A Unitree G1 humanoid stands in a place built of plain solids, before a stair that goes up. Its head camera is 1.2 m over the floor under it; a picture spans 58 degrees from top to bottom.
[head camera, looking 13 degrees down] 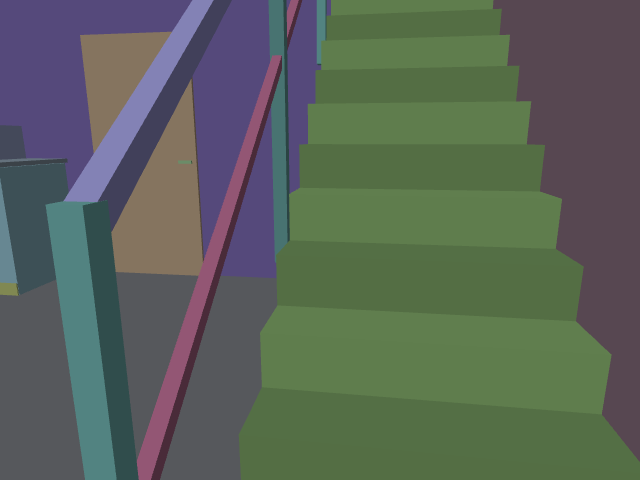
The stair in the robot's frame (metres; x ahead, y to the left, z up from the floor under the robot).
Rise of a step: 0.17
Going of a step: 0.21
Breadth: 0.91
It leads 8 degrees to the right of straight ahead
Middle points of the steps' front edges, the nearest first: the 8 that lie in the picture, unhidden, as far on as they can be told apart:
0.85 -0.25 0.51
1.06 -0.28 0.68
1.26 -0.31 0.85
1.47 -0.34 1.01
1.68 -0.37 1.18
1.88 -0.40 1.35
2.09 -0.43 1.52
2.30 -0.46 1.69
